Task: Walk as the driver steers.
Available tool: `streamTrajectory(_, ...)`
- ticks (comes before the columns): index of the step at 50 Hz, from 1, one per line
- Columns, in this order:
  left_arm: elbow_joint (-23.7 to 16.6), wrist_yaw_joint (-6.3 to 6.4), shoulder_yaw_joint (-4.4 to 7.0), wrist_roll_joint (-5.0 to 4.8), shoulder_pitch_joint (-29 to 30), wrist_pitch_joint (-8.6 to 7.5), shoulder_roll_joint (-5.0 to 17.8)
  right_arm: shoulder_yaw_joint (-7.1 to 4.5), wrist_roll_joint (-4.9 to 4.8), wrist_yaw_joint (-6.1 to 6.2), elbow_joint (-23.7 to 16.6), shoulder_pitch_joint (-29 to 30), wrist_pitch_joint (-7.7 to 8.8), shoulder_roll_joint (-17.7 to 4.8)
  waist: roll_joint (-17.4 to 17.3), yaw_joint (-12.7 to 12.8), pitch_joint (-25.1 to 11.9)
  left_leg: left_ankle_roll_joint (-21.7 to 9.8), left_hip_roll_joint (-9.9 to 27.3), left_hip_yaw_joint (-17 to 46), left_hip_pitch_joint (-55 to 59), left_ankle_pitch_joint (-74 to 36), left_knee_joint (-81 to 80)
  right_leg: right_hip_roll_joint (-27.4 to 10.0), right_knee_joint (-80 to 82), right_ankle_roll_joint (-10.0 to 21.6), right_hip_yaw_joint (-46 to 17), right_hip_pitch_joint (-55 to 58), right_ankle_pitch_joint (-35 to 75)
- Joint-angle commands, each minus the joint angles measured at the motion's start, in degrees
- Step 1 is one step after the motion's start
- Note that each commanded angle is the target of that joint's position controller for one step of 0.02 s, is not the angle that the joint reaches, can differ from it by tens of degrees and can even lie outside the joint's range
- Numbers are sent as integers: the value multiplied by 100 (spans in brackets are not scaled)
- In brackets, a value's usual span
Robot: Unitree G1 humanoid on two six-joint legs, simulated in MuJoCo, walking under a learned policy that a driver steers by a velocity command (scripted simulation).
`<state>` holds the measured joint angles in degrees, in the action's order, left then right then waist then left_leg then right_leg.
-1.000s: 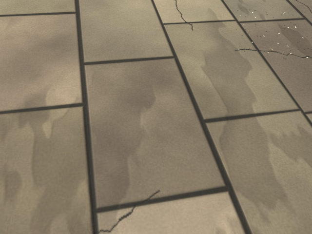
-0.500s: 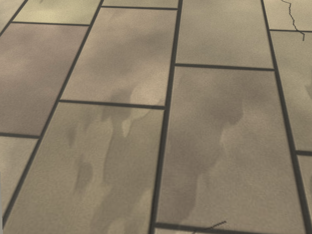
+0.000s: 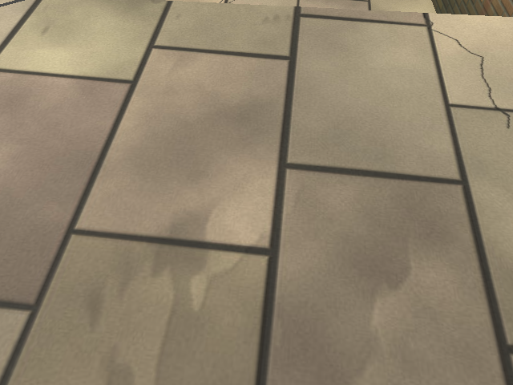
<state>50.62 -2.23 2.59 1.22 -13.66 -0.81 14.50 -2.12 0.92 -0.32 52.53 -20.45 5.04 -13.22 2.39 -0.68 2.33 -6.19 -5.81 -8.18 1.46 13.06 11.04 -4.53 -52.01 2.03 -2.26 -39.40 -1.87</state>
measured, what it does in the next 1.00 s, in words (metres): walks ahead, turning right: right foot, then left foot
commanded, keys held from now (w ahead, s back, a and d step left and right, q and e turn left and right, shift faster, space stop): w+e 0.66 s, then w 0.32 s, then w+q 0.02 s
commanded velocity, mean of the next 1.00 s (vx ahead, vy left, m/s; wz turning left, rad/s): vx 0.50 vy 0.00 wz -0.44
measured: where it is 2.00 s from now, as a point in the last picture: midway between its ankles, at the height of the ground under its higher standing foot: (343, 210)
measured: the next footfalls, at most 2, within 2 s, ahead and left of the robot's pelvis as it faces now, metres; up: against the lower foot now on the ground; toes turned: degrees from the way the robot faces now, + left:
right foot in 0.22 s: +0.27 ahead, -0.09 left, +0.00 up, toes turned -11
left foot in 0.70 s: +0.61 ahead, -0.01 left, +0.00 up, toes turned -25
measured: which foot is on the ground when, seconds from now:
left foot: down 0.00-0.22, up 0.24-0.68, down 0.70-1.00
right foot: up 0.00-0.20, down 0.22-0.70, up 0.72-1.00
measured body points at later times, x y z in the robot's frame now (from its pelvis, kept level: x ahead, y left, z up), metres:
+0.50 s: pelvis +0.28 -0.05 +0.00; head +0.31 -0.06 +0.45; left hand +0.37 +0.22 -0.13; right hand +0.37 -0.33 -0.11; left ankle +0.44 +0.10 -0.68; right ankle +0.23 -0.08 -0.74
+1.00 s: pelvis +0.55 -0.09 +0.00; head +0.58 -0.08 +0.45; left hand +0.80 +0.08 -0.12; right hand +0.43 -0.33 -0.12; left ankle +0.57 +0.01 -0.74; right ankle +0.55 -0.24 -0.68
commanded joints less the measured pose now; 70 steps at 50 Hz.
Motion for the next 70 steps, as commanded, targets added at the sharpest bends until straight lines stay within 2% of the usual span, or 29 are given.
streamTrajectory(1, -475, -45, -14, 24, 653, -88, 158, -69, -14, 79, -149, -108, 106, -563, -535, -120, 361, 17, 1549, 192, -267, -2795, -447, 116, 699, 19, 406, 16, 484)
streamTrajectory(5, -734, -92, -92, 48, 1157, -104, 84, -42, 20, 201, 106, -484, 48, -651, -542, -222, 370, 86, 1756, -100, 515, -4343, 17, 361, 1547, 258, 937, 214, 100)
streamTrajectory(9, -475, -12, 45, 71, 10, -93, 407, -113, 83, 320, 118, -285, -84, -1036, -897, 396, -401, 172, 1959, -324, 754, -6924, 2120, 1012, 1764, 803, 1194, 1704, -1081)
streamTrajectory(10, -263, 23, 151, 107, -724, -137, 605, -130, 82, 303, 56, -179, -118, -1105, -832, 752, -785, 151, 1934, -348, 306, -6213, 3270, 1070, 2179, 1013, 972, 2679, -1096)
streamTrajectory(11, -105, 106, 315, 182, -1513, -144, 1015, -107, 37, 253, -126, 10, -91, -1041, -331, 1179, -1262, 197, 1682, -456, -850, -4230, 5056, 265, 2603, 1409, -142, 4019, -1451)
streamTrajectory(12, -233, 167, 500, 130, -1200, -72, 1656, -12, -49, 98, -544, -245, -14, -459, 1290, 608, -1631, 555, 213, -150, -3665, 1547, 7347, -1489, 2952, 2516, -3528, 5769, -842)
streamTrajectory(13, -197, 156, 487, -86, -1199, -41, 1478, -67, 47, 76, -631, 338, 49, -844, 104, 836, -1592, 461, 395, 1142, -4490, 1435, 7686, -1450, 3366, 2583, -3840, 5807, -813)
streamTrajectory(15, -198, 203, 344, -83, -629, -46, 899, -38, -29, 38, -778, 565, 184, -814, -552, 359, -343, 441, 960, 1166, -4360, 604, 6608, -1124, 3726, 1995, -2532, 4266, -169)
streamTrajectory(16, -226, 214, 275, -95, -345, -74, 690, -50, 62, 39, -758, 648, 94, -770, -785, 129, -59, 485, 1081, 1138, -4005, 503, 6230, -671, 3838, 1626, -1978, 3661, 169)
streamTrajectory(20, -212, 203, 283, -123, -383, -282, 872, 10, 213, -16, -859, 480, -264, -589, -354, -142, -79, 854, 1163, 917, -3455, 406, 5251, -227, 3983, 1604, -1301, 2850, 1301)
streamTrajectory(25, -158, 197, 329, -136, -915, -255, 998, 67, 152, -72, -1336, 1681, -291, -528, 40, 301, -22, 985, 1037, 727, -3745, -817, 3624, 94, 3891, 1177, -1212, 3103, 1426)
streamTrajectory(30, -170, 251, 354, -49, -1282, -204, 1077, 103, 81, -86, -1654, 2443, -208, -631, 153, 621, -56, 847, 769, 806, -3738, -1063, 2618, -97, 3479, 1068, -1618, 3825, 1687)
streamTrajectory(32, -267, 298, 379, -20, -1088, -211, 1171, 70, 67, -73, -1655, 2225, -156, -778, 214, 426, -91, 717, 686, 942, -3179, -831, 2168, -213, 3237, 911, -1831, 3835, 1772)
streamTrajectory(34, -373, 281, 395, -7, -737, -256, 1277, -38, 62, -1, -1337, 1195, -90, -1028, 183, -67, -469, 508, 433, 834, -1739, -457, 1817, -91, 2424, 684, -1770, 3556, 2540)
streamTrajectory(35, -361, 232, 358, -54, -709, -303, 1175, -110, 114, 62, -1130, 414, -13, -1184, -136, -459, -892, 326, 645, 943, -650, -587, 1493, 252, 1339, 551, -1444, 3242, 2377)
streamTrajectory(36, -517, 198, 215, -97, -853, -362, 700, -199, 247, 159, -1098, -494, 22, -1573, -772, -718, -1748, 21, 2015, 2367, 601, 616, 1329, 590, -274, 430, -1001, 2557, 653)
streamTrajectory(37, -614, 183, 153, -211, -1655, -345, 366, -317, 290, 151, -1089, -259, -63, -2017, -2160, -148, -2011, -676, 3141, 5117, 1364, 957, 510, 1461, -1553, 262, -483, 885, -3001)
streamTrajectory(38, -377, 239, 185, 2, -1578, -261, 805, -263, 152, 95, -1126, 86, -124, -1487, -1205, -48, -1362, -740, 2996, 5238, 742, 1723, 436, 927, -2051, 324, -589, 414, -2652)
streamTrajectory(40, -445, 155, 162, 48, -816, -247, 725, -99, 108, 21, -1122, 584, -100, -782, -367, -26, -325, -506, 2367, 3471, -483, 797, 258, 591, -1667, 262, -507, 554, -1804)
streamTrajectory(43, -481, 49, 118, 117, -738, -132, 586, -81, 61, 3, -842, 348, 30, -771, -878, 109, -242, -399, 1927, 2356, -925, -915, 113, 478, -1236, 142, -390, 893, -1670)
streamTrajectory(54, -1109, -45, -167, 62, 1282, -187, 271, -165, -44, -61, -224, -522, 26, -965, -771, -200, 81, -422, 1632, 1409, -953, -1964, -71, 276, 1571, -182, 508, 1136, -361)
streamTrajectory(57, -1125, 44, -126, 50, 1184, -265, 417, -214, -18, -33, -156, -542, -31, -1103, -771, -68, 20, -342, 1803, 1720, -709, -2256, 364, 379, 1996, -60, 460, 1588, -668)
streamTrajectory(59, -790, 149, -15, 129, 183, -377, 624, -200, -57, -23, -128, -489, -55, -1033, -449, 397, -441, -159, 1464, 1518, -945, -2689, 1606, 486, 2669, 118, 412, 3082, -651)
streamTrajectory(60, -633, 235, 107, 251, -723, -442, 1011, -138, -99, -33, -283, -376, -28, -818, 57, 796, -1101, -13, 1104, 1238, -1686, -1766, 2977, -430, 2871, 369, -532, 4342, -1223)
streamTrajectory(61, -634, 295, 256, 320, -1123, -399, 1632, 14, -229, -22, -523, -814, -30, -105, 1242, 682, -1775, 223, 311, 645, -3434, 1319, 4763, -2072, 3292, 887, -2668, 5783, -1710)
streamTrajectory(62, -621, 295, 259, 130, -1039, -304, 1404, -146, -99, 44, -426, -748, -133, -732, 810, 695, -1675, 142, 409, 981, -3909, 1745, 5543, -2177, 3657, 1117, -3380, 5251, -2324)
streamTrajectory(63, -687, 278, 127, 87, -559, -299, 917, -206, -50, 24, -425, -430, -180, -825, 337, 482, -851, 85, 709, 1181, -4038, 1271, 5681, -1842, 3781, 989, -2599, 4589, -2463)
streamTrajectory(66, -642, 276, -10, 30, -60, -419, 358, -220, 48, -105, -396, -215, -319, -573, 381, 98, -95, 222, 1042, 1114, -3617, 517, 5304, -1123, 4204, 574, -877, 3405, -953)
streamTrajectory(70, -451, 281, 65, -30, -313, -584, 461, -218, 96, -222, -585, 205, -474, -384, 229, -18, -67, 375, 1106, 1019, -3916, -52, 5277, -1122, 4385, 682, -97, 3414, 134)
